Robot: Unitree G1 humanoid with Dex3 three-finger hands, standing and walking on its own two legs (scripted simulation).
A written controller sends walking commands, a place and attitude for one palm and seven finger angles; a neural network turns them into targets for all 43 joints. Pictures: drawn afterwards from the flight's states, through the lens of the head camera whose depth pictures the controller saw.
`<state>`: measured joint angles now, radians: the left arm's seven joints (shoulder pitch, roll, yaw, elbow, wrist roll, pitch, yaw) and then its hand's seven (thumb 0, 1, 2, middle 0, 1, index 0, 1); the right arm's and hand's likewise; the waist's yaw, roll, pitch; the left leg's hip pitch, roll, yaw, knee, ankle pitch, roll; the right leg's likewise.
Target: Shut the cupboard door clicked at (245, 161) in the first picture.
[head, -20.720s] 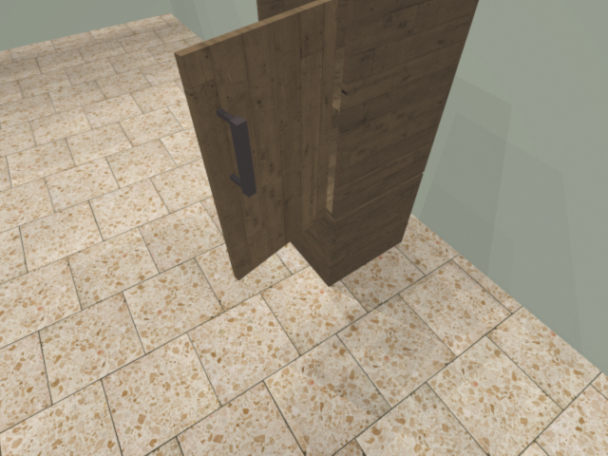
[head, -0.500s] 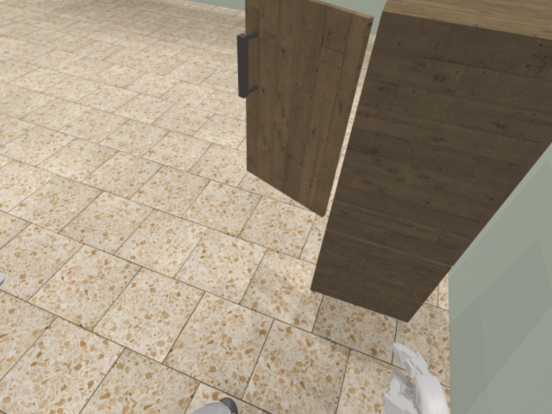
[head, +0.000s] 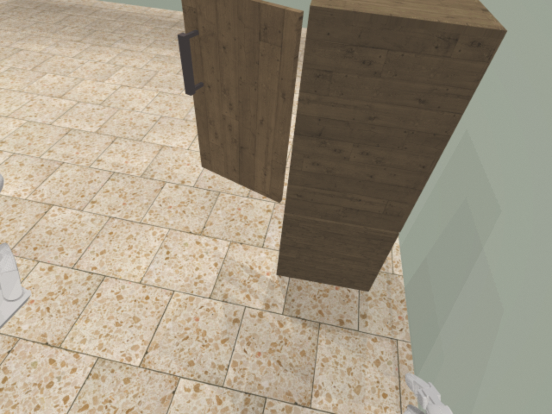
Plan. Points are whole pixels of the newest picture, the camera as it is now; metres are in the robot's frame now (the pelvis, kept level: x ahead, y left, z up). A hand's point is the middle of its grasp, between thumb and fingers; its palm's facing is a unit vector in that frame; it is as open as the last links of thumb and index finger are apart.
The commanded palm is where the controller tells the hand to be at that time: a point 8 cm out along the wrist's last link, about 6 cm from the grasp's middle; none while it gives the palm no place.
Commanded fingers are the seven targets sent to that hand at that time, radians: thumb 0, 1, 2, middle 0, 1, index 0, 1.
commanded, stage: stop stepping back and stand still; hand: left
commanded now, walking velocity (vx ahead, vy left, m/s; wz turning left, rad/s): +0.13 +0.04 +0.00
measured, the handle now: (192, 63) +0.97 +0.23 +0.07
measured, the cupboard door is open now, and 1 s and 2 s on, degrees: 69 69 69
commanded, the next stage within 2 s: let the arm hang, fingers relaxed in 0.66 s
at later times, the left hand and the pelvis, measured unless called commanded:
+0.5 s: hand (30, 246) +0.26 +0.27 +0.18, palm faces +0.39 -0.78 -0.49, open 7.4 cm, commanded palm +0.19 +0.31 +0.18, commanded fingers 0.00 0.90 0.90 -0.20 -0.30 -0.20 -0.30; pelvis +0.04 +0.02 +0.00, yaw -2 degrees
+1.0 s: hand out of the picture +0.12 +0.21 -0.15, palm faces -0.04 -0.97 -0.22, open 7.4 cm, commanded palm none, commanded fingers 0.00 0.90 0.90 -0.20 -0.30 -0.20 -0.30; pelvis +0.01 +0.03 -0.01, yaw +0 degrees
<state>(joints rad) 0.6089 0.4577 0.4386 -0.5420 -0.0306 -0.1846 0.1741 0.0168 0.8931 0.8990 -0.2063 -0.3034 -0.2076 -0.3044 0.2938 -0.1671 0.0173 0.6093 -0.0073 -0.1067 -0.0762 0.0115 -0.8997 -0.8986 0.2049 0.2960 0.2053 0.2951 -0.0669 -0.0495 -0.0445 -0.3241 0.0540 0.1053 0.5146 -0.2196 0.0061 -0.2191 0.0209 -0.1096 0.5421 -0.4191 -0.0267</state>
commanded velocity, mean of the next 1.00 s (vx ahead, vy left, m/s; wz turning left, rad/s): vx -0.04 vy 0.00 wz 0.00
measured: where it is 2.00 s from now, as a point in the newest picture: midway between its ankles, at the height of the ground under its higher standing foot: outside the picture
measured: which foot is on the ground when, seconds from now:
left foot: down 0.00-0.02, up 0.04-0.32, down 0.34-1.00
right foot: down 0.00-1.00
